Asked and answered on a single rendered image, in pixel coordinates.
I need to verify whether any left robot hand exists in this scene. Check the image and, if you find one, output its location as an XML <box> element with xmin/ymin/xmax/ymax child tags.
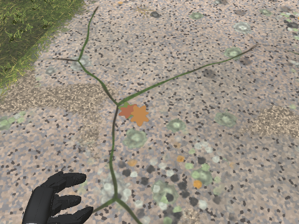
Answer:
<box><xmin>21</xmin><ymin>171</ymin><xmax>93</xmax><ymax>224</ymax></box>

